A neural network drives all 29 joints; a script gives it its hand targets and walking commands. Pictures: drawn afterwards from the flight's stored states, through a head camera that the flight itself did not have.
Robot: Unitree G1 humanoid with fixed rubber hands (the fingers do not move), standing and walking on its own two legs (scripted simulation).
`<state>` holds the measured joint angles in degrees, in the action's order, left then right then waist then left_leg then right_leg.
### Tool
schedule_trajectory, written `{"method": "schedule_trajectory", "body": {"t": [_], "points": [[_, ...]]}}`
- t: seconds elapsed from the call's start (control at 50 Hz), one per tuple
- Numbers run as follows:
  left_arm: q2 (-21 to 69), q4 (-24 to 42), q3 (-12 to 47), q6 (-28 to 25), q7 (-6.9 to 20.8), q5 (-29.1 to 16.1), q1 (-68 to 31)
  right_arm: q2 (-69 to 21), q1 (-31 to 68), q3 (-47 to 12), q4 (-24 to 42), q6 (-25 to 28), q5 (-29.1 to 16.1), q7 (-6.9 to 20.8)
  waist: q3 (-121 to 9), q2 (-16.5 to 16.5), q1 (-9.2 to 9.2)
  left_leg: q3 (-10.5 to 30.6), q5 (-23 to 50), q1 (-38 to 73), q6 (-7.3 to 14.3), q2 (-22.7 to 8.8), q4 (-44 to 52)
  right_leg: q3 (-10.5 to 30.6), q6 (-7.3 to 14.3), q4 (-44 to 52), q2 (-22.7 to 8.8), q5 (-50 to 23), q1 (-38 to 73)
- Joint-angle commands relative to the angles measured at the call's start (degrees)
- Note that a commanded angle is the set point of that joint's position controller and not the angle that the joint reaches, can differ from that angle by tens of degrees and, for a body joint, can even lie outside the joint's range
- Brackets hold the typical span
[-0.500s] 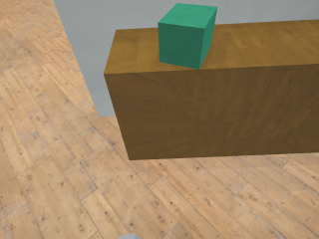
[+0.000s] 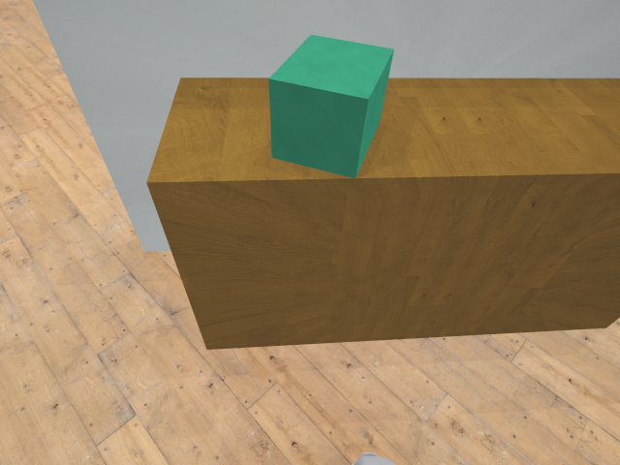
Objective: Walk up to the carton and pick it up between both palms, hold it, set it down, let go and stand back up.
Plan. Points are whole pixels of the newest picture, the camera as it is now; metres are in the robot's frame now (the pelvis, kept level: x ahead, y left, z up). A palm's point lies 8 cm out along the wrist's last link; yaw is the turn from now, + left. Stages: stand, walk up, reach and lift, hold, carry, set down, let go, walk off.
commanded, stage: walk up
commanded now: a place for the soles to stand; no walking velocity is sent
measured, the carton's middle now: (332, 104) +0.80 -0.06 +0.07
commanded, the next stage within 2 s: none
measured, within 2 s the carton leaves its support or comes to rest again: neither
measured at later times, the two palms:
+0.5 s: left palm out of the picture +0.08 +0.30 -0.11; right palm (533, 459) +0.17 -0.32 -0.13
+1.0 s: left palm out of the picture +0.15 +0.33 -0.10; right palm (495, 418) +0.23 -0.29 -0.12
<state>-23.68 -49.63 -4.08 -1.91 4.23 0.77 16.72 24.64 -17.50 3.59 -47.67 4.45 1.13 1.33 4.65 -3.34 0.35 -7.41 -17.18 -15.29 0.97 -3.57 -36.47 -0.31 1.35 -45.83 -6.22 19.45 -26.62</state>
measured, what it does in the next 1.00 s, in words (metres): steps on the spot: right foot, then left foot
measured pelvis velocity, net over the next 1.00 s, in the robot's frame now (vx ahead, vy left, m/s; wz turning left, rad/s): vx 0.09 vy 0.00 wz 0.08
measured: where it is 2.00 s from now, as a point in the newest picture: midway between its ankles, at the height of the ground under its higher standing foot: (326, 464)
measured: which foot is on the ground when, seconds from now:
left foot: down 0.00-0.06, up 0.08-0.38, down 0.40-1.00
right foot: up 0.00-0.02, down 0.04-1.00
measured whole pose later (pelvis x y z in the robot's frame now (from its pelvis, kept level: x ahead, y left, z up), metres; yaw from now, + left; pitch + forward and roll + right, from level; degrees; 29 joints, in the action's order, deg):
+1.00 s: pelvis +0.09 +0.00 -0.01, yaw +5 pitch -1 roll -1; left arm -23.0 -57.5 -1.3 -3.3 -2.2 0.1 7.6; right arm 21.3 -4.5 2.5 -55.8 -0.8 0.5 0.9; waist 6.1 2.3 0.2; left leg -2.6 -21.2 -21.0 0.9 -1.7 -43.7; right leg -3.8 -2.6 -41.9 -5.2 21.1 -19.0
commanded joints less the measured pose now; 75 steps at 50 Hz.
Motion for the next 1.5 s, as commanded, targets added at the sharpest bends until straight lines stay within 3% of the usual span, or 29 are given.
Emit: {"method": "schedule_trajectory", "body": {"t": [0.0,0.02,0.04,0.06,0.1,0.18,0.28,0.36,0.38,0.4,0.42,0.5,0.54,0.56,0.64,0.68,0.8,0.88,0.98,1.1,1.18,1.24,1.26,1.3,1.32,1.34,1.36,1.42,1.48], "points": [[-10.92,-0.54,-3.54,-2.62,-2.54,0.30,7.12,9.79,4.43,2.41,5.64,-0.76,-0.13,-0.17,-4.17,9.41,-3.84,5.06,-12.00,-15.05,5.78,-4.92,3.79,-3.77,0.87,13.45,4.79,-8.71,18.79],[-12.04,-0.57,-3.71,-2.75,-3.05,1.07,7.95,7.75,4.29,1.07,6.17,-1.07,-0.38,-0.22,-4.24,1.89,-4.10,2.00,-14.45,-16.86,4.04,-2.23,-3.77,1.92,1.56,18.01,0.98,-0.09,19.02],[-17.51,0.40,-5.06,-3.48,-3.57,0.98,5.32,4.05,0.06,0.40,4.48,-1.57,-0.74,-0.07,-2.04,-12.31,-3.06,-0.85,-14.72,-23.57,0.63,2.53,-17.87,26.19,5.85,31.76,-12.78,18.22,17.90],[-22.10,0.50,-6.10,-3.39,-3.67,0.24,6.33,10.90,2.21,1.96,4.58,-2.36,-0.43,-0.91,-0.99,-10.03,-5.38,6.28,-16.64,-22.06,0.02,1.03,-22.62,36.11,11.77,34.55,-18.45,24.22,14.24],[-18.20,1.09,-5.20,-3.59,-4.12,-0.51,3.33,11.80,2.00,2.70,2.10,-2.81,-0.16,-0.72,0.31,-4.63,-3.63,9.69,-11.05,-23.87,0.79,-1.93,-25.78,27.88,11.87,34.16,-16.00,23.48,12.83],[-16.41,1.17,-4.34,-3.31,-5.20,-0.47,1.49,10.34,-1.35,2.56,-1.08,-2.81,-0.67,-0.70,-5.91,-3.97,-2.36,10.79,-7.87,-17.20,0.21,-2.43,-18.74,12.90,7.77,24.41,-10.18,-5.33,17.21],[-14.04,3.47,-3.72,-3.37,-5.69,-0.09,-0.18,9.26,-0.71,2.79,-1.21,-3.49,0.20,-0.70,-7.89,-7.32,-1.67,8.19,-7.02,-10.94,0.88,-2.69,-11.48,10.45,11.45,18.85,-13.91,-22.52,12.50],[-12.31,3.05,-1.79,-1.75,-5.54,-0.62,-5.15,8.90,-2.07,3.45,-3.20,-3.73,0.84,-0.62,-6.11,-2.84,1.99,5.44,3.42,7.18,2.48,1.50,0.27,2.45,6.11,10.88,-7.07,-11.42,-2.68],[-10.21,3.99,-1.06,-1.34,-5.41,-1.20,-4.77,12.08,-2.93,3.99,-3.24,-3.51,1.02,-1.07,-6.65,0.24,2.47,11.83,-2.33,5.74,3.96,-2.33,6.33,-2.31,3.51,7.08,-3.49,-2.16,-4.89],[-8.86,2.94,-1.09,-1.16,-5.73,-1.57,-4.05,14.82,1.78,4.49,-1.71,-3.35,1.16,-0.68,-4.67,12.67,1.53,26.23,-15.24,1.58,7.51,-9.15,13.81,-3.13,0.61,3.54,0.36,8.95,-5.94],[-12.80,1.50,-1.60,-1.04,-6.11,-1.69,-4.05,15.81,6.30,4.02,-0.86,-3.82,0.63,-0.67,-2.33,13.98,1.14,31.03,-23.21,-11.20,12.49,-13.64,16.87,-4.07,-0.02,-3.02,3.91,14.55,3.03],[-11.86,-3.05,-1.39,-1.85,-5.92,-0.54,1.40,11.30,12.51,2.04,0.20,-4.41,0.51,-0.34,-2.93,10.48,-3.10,14.84,-11.31,-17.39,5.72,-3.97,6.46,-1.23,1.78,9.52,1.67,3.84,11.77],[-17.34,-4.19,-2.74,-2.70,-6.69,0.88,1.16,8.87,11.95,2.38,-0.31,-4.73,0.01,-0.56,-2.09,-2.77,-1.55,8.84,-3.36,-12.58,1.43,0.79,-9.12,19.12,6.32,22.60,-9.70,7.50,7.02],[-17.66,-2.68,-2.55,-2.98,-6.63,0.85,-3.33,9.53,9.48,2.43,-2.02,-4.90,0.21,-0.42,-3.19,-1.85,-0.33,8.49,-10.16,-10.25,1.47,0.28,-10.39,20.86,9.20,22.83,-13.74,11.58,5.39],[-14.73,-3.48,-1.07,-2.44,-6.49,0.07,-7.20,9.82,8.32,3.34,-3.65,-4.16,-0.04,-0.29,-2.80,-0.06,2.20,10.91,-1.65,0.19,3.36,-1.48,2.57,5.67,3.26,13.21,-5.15,-3.24,-0.10],[-11.88,-3.87,-0.79,-2.30,-6.43,-0.40,-7.76,11.78,9.87,2.90,-3.65,-3.34,-0.33,-0.54,-3.87,4.71,0.44,21.00,4.27,-2.71,7.51,-6.90,6.53,-2.31,-0.06,5.82,2.17,-6.00,3.45],[-12.31,-5.88,-0.79,-2.28,-6.81,-0.97,-2.95,10.98,13.71,1.95,-4.17,-3.13,-0.10,-1.19,-10.77,8.47,-1.76,14.73,28.38,-0.10,6.50,-5.85,2.51,-0.12,0.95,7.09,0.51,-19.89,14.62],[-13.74,-5.89,-0.30,-2.16,-7.26,-0.87,-3.52,10.57,13.44,2.30,-3.55,-3.90,-0.31,-1.70,-10.53,1.25,-1.08,11.54,23.04,-4.39,3.95,-4.29,-1.55,1.94,3.71,8.32,-3.85,-23.57,16.37],[-16.10,-5.22,-0.80,-1.75,-7.68,-0.47,-5.16,10.16,14.37,2.47,-4.36,-4.50,-0.85,-0.77,-10.99,3.02,-0.43,12.10,10.08,-2.05,3.92,-3.88,0.35,5.50,4.55,12.22,-6.10,-9.65,13.76],[-10.30,-6.97,0.34,-1.04,-6.87,-0.61,-7.31,10.71,17.09,1.78,-5.15,-4.55,0.22,-0.24,-3.50,8.58,-1.20,22.49,-7.17,-7.07,9.38,-9.29,14.54,-3.61,0.97,8.14,3.69,4.01,10.61],[-17.80,-7.75,-1.94,-2.64,-6.92,0.36,-5.27,7.10,16.70,1.27,-5.37,-5.28,-0.05,0.25,-2.80,-5.86,-2.06,8.52,-7.91,-10.11,0.46,1.28,-4.31,19.19,9.49,25.33,-14.50,-4.37,12.81],[-13.56,-6.17,0.04,-2.85,-7.13,0.06,-8.89,9.79,13.92,1.92,-6.12,-4.13,0.15,0.18,-8.87,4.13,0.98,9.38,5.35,2.67,2.10,-1.51,6.21,7.66,5.11,17.09,-7.50,-18.10,10.13],[-13.04,-6.04,-0.08,-2.50,-6.98,-0.29,-10.21,9.35,11.58,2.05,-6.70,-4.05,0.10,0.24,-9.60,0.50,1.77,12.69,12.21,4.15,3.28,-3.12,8.01,1.61,1.94,13.44,-3.09,-19.37,10.69],[-9.46,-7.03,0.65,-1.71,-6.84,-1.16,-7.48,11.47,14.04,2.37,-6.92,-3.38,-0.60,-0.08,-9.13,5.96,-0.38,18.65,11.04,2.94,7.60,-9.06,11.29,-3.58,-0.60,9.84,2.49,-7.40,11.47],[-13.62,-2.65,-1.10,-1.28,-4.36,1.34,-9.14,17.58,3.66,5.10,-8.50,-1.48,-1.26,-0.02,-8.67,2.78,2.58,28.26,-15.50,13.57,9.74,-12.66,14.84,-3.64,0.68,0.83,5.24,12.21,-2.53],[-12.77,-1.36,-2.02,-0.41,-3.57,2.10,-14.45,18.91,-0.58,5.76,-10.27,-0.47,-1.18,-0.57,-4.37,7.97,6.67,38.82,-27.37,20.92,13.09,-21.06,24.33,-0.76,-0.27,-9.72,3.89,16.90,-16.24],[-14.11,-1.21,-2.03,0.03,-3.24,2.38,-16.94,20.64,-1.68,6.40,-9.90,0.28,-0.60,-1.42,-3.31,4.19,7.13,46.43,-32.27,21.71,13.45,-22.24,27.12,7.00,-0.18,-13.33,1.84,13.90,-20.20],[-10.99,-3.10,-1.77,-0.85,-1.98,0.93,-9.79,16.90,5.43,5.93,-6.26,1.54,0.40,-1.69,0.24,9.13,2.03,31.36,-19.09,17.00,12.52,-19.19,24.34,8.94,0.30,-11.23,-1.67,2.90,-19.67],[-11.67,-2.62,-2.89,-1.36,-0.36,0.62,-9.55,14.14,7.54,5.71,-4.20,1.25,1.21,-1.40,1.75,14.46,1.69,18.56,-14.01,8.31,11.06,-14.27,24.79,2.52,-1.10,-4.49,-2.30,3.48,-10.15]]}}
